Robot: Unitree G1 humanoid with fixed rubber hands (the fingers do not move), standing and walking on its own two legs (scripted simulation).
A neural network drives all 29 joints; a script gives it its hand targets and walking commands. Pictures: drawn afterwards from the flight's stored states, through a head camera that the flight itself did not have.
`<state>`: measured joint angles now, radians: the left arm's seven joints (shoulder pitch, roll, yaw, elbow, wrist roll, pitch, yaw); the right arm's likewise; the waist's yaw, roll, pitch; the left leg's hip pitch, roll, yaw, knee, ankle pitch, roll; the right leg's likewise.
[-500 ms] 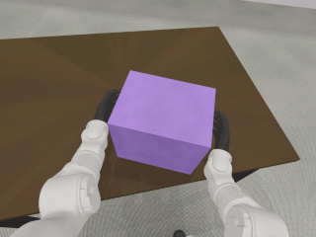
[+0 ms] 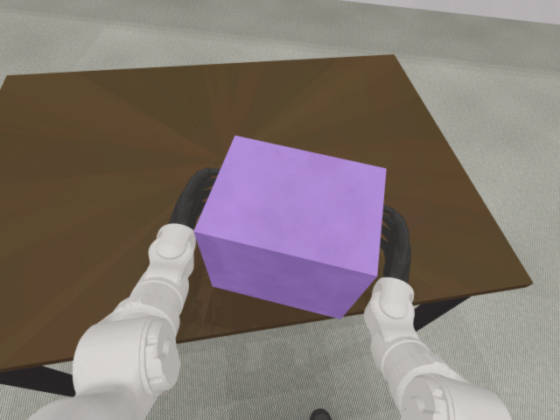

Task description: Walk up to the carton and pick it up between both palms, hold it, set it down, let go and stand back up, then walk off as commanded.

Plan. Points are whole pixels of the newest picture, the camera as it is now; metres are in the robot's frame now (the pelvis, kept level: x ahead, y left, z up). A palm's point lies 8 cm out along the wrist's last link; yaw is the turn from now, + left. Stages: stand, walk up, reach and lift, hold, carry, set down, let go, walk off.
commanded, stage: reach and lift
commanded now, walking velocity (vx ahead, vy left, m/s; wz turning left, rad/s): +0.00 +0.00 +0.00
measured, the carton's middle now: (291, 233) +0.40 -0.03 -0.02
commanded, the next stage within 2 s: none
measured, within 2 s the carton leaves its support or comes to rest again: neither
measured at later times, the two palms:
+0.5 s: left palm (182, 197) +0.45 +0.14 +0.02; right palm (385, 240) +0.36 -0.17 +0.00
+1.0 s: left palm (163, 211) +0.40 +0.16 +0.06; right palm (393, 230) +0.35 -0.16 +0.05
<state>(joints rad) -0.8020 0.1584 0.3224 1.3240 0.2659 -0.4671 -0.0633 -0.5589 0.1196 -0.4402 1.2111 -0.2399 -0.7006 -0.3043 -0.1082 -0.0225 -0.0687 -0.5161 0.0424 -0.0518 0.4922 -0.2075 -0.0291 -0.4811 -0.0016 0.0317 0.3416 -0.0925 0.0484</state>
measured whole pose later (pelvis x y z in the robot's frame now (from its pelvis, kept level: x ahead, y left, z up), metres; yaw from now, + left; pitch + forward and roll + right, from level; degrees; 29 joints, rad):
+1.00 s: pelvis +0.04 -0.01 +0.02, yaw +1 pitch -5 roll -1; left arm -0.42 0.08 0.17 0.56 0.15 0.16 -0.02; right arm -0.32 0.04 -0.02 0.68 0.15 -0.15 -0.28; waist -0.07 -0.06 0.12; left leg -0.01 0.02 -0.05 0.33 -0.12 -0.04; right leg -0.01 -0.03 0.02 0.26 -0.06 0.05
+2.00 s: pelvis +0.01 -0.01 +0.01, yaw +2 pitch -7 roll +0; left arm -0.59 -0.04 0.36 0.34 0.37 0.51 -0.06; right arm -0.63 0.00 -0.13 0.63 0.03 0.10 -0.18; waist -0.07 -0.06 0.11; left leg 0.01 0.02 -0.05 0.28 -0.16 -0.03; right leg -0.01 -0.03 0.01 0.25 -0.12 0.03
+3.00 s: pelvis -0.03 -0.01 +0.01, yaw +4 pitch -11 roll +0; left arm -0.65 -0.04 0.39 0.28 0.41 0.62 -0.07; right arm -0.71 -0.02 -0.10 0.63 0.06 0.21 -0.19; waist -0.08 -0.07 0.10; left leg 0.01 0.02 -0.05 0.29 -0.11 -0.03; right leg 0.01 -0.04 -0.03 0.25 -0.08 0.03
